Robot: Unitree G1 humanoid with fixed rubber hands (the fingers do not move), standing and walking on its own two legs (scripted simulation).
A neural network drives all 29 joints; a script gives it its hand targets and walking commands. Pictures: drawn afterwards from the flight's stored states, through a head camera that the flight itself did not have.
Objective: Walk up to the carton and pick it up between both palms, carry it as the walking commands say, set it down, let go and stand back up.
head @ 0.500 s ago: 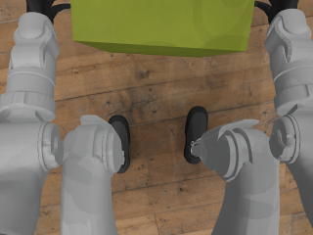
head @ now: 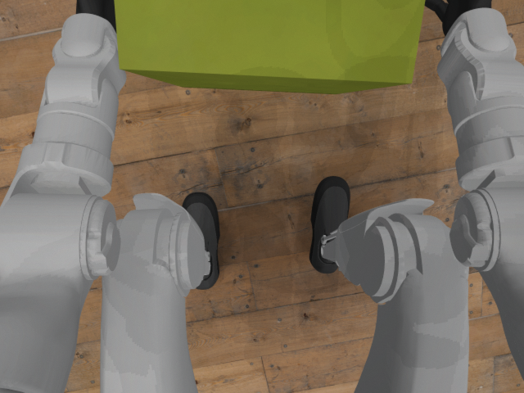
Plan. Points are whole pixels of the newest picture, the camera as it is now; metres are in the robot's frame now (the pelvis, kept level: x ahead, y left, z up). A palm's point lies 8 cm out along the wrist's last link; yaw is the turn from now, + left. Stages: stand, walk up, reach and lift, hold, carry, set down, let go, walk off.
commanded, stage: reach and lift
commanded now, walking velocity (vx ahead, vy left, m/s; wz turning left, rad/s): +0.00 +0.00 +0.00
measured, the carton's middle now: (265, 29) +0.52 +0.00 -0.26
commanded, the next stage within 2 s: none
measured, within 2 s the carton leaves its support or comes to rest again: leaves its support in 1.08 s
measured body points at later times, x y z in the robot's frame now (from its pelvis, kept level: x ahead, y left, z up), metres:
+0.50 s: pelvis +0.00 +0.00 +0.00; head +0.38 +0.01 +0.24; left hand +0.54 +0.19 -0.20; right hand +0.55 -0.19 -0.19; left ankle +0.11 +0.13 -0.37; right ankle +0.14 -0.13 -0.37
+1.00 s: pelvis -0.01 +0.00 +0.00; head +0.37 +0.01 +0.23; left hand +0.54 +0.19 -0.20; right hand +0.55 -0.19 -0.18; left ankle +0.11 +0.13 -0.37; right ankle +0.14 -0.13 -0.37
